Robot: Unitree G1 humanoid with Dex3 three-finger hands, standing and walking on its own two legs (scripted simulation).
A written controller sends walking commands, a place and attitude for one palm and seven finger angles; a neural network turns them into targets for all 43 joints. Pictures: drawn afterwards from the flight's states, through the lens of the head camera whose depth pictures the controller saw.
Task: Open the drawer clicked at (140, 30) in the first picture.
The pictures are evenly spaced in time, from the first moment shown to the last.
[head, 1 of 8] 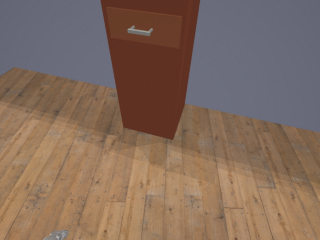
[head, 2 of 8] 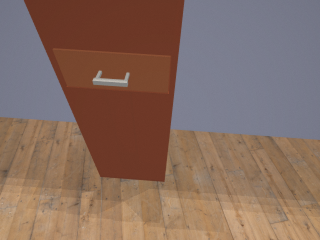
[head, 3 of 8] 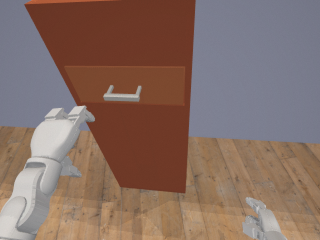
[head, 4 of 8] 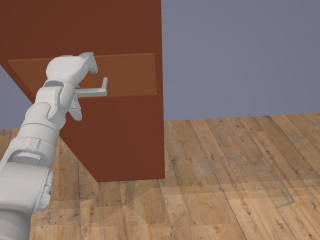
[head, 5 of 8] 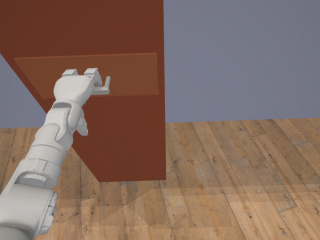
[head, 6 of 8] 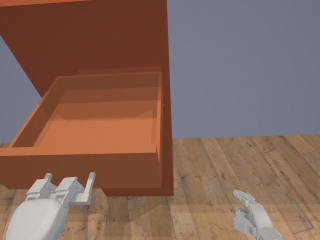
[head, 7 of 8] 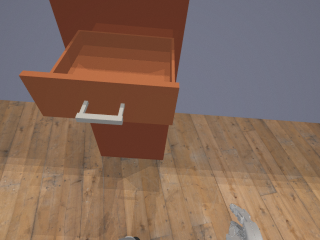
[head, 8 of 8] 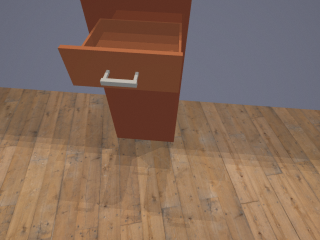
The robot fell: no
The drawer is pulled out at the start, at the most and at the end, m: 0.00 0.30 0.30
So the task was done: yes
